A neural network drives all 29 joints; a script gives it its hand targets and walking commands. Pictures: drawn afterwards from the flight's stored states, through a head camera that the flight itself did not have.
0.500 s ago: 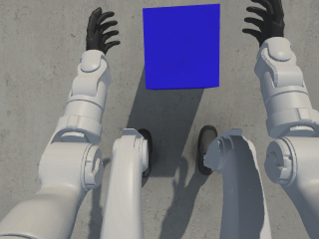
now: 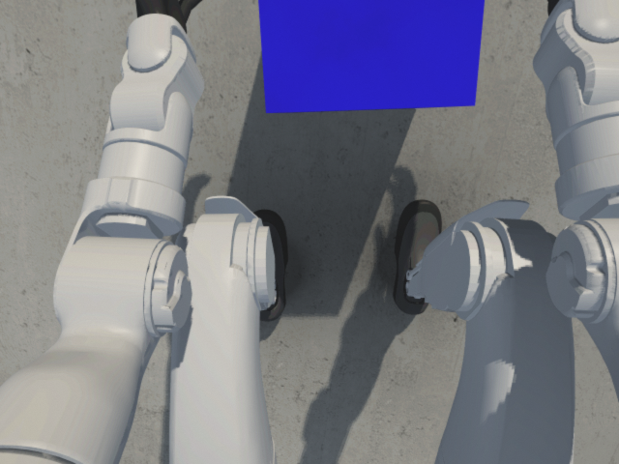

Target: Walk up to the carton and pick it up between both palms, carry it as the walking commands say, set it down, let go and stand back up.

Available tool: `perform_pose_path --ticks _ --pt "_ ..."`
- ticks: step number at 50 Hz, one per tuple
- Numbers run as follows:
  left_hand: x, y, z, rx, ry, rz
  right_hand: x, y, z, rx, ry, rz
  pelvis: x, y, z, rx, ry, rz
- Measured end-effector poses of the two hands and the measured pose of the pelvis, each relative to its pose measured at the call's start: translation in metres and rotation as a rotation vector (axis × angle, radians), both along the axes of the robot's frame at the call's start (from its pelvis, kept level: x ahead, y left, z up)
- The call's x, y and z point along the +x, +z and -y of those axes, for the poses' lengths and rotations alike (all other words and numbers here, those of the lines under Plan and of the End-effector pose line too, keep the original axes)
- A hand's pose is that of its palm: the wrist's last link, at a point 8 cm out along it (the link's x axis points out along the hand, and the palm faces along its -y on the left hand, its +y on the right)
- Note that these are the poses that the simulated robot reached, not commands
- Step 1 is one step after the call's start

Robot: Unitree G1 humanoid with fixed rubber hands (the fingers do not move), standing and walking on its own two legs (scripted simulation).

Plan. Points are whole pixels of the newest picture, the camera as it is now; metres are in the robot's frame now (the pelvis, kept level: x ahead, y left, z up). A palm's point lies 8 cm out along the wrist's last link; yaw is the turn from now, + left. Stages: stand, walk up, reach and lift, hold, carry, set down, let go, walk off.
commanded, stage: reach and lift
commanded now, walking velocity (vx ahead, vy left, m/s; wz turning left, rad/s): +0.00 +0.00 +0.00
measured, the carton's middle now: (359, 18) +0.53 -0.01 -0.30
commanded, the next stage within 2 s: none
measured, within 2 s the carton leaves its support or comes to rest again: leaves its support in 1.84 s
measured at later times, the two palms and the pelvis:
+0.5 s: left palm (180, 25) +0.51 +0.19 -0.24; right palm out of the picture +0.54 -0.19 -0.22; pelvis +0.00 +0.00 -0.04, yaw +0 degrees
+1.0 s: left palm (208, 5) +0.53 +0.15 -0.23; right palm out of the picture +0.55 -0.15 -0.22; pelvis +0.00 +0.00 -0.04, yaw +0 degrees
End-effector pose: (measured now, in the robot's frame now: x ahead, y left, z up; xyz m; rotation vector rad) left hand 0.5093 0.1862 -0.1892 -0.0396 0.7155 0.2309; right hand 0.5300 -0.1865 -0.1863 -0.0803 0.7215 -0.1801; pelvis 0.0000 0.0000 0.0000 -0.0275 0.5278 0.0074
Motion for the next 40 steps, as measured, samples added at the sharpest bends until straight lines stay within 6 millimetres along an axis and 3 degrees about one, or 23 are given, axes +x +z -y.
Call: perform_pose_path --ticks 4,9,11,15,18,26,40 --pt "-0.006 -0.009 0.004 -0.005 -0.033 -0.073 -0.002 -0.002 -0.003 0.034 0.027 -0.022 -0.003 -0.01 0.0 0.001 -0.001 0.01" --pt "-0.024 -0.046 0.006 0.024 -0.083 -0.179 -0.012 -0.035 0.0 0.059 0.041 -0.116 -0.001 -0.021 0.002 0.006 -0.003 -0.017" --pt "-0.023 -0.056 0.004 0.015 -0.073 -0.202 -0.009 -0.043 0.005 0.045 0.033 -0.133 0.001 -0.024 0.002 0.007 -0.004 -0.033" --pt "0.005 -0.045 -0.005 0.02 -0.052 -0.076 0.007 -0.044 0.007 0.022 0.025 -0.065 0.003 -0.028 0.002 0.007 -0.004 -0.027" --pt "0.018 -0.036 -0.002 0.003 -0.055 -0.008 0.011 -0.042 0.001 0.017 0.056 -0.047 0.002 -0.032 0.001 0.006 -0.004 -0.018" --pt "-0.002 -0.051 -0.003 0.022 -0.063 -0.109 0.01 -0.038 0.001 0.019 0.057 -0.034 -0.001 -0.035 0.001 0.005 -0.005 -0.004" --pt "0.005 -0.046 0.004 0.014 -0.095 -0.075 0.011 -0.037 -0.009 0.039 0.096 -0.034 -0.001 -0.035 0.001 0.006 -0.004 -0.004"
